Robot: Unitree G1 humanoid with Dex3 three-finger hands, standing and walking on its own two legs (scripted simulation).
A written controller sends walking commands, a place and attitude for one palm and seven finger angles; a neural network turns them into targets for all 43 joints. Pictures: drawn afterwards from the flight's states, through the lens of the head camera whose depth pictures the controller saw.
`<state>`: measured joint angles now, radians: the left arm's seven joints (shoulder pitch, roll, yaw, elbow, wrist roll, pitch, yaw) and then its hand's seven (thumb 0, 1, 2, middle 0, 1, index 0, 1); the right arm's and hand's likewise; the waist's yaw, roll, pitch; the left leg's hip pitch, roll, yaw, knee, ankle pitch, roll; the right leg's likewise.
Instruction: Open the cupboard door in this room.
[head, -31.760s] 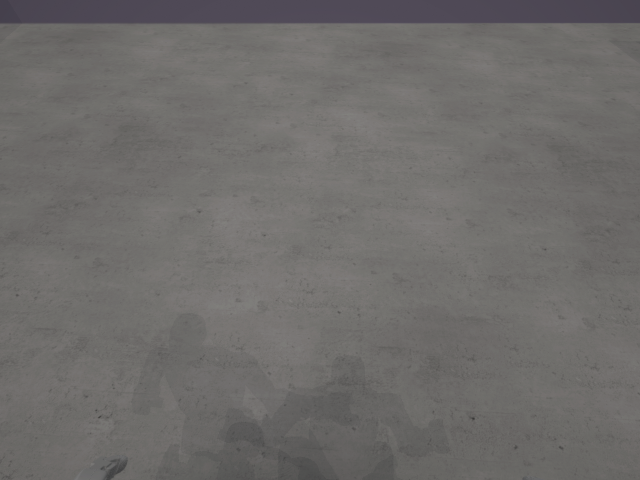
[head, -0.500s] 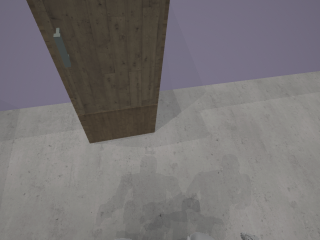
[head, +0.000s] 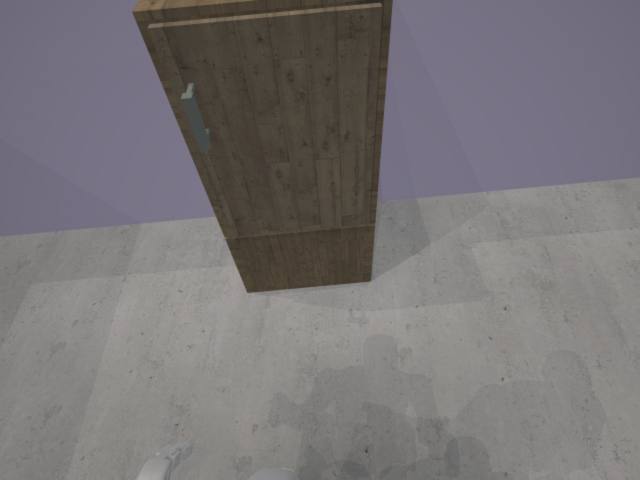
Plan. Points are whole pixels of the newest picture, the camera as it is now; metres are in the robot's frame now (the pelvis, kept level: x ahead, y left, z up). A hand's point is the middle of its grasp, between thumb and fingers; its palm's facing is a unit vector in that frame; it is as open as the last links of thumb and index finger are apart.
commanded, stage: turn to face it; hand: left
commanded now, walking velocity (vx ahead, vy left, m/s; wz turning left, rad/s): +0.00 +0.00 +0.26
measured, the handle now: (198, 117) +0.77 +0.28 +0.02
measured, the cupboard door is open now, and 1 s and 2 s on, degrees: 0 0 0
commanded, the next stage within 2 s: take the last steps up to it in 0.02 s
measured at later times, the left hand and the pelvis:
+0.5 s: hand out of the picture -0.05 +0.23 -0.17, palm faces +0.18 -0.97 -0.18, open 7.4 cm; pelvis +0.02 +0.05 +0.01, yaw +7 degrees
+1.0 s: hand (214, 402) +0.25 +0.19 -0.16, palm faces +0.13 -0.97 -0.22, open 7.3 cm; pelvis +0.19 +0.00 +0.00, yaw +6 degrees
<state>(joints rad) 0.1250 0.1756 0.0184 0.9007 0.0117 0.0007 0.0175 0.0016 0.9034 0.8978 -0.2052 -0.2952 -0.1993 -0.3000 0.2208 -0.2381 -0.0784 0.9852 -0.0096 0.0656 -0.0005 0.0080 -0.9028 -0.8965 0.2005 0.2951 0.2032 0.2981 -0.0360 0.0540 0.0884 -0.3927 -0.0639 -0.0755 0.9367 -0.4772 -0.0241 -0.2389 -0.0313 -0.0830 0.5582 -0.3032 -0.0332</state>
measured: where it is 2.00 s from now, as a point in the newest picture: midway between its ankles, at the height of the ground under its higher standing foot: (345, 461)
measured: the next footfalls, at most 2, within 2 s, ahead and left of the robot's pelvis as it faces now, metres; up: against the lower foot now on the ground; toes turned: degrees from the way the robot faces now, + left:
left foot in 0.36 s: +0.00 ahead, +0.15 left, +0.00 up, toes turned +11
right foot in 0.82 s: +0.29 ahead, -0.07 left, +0.00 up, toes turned -3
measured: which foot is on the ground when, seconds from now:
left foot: up 0.00-0.34, down 0.36-0.82, up 0.84-1.00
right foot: down 0.00-0.36, up 0.38-0.80, down 0.82-1.00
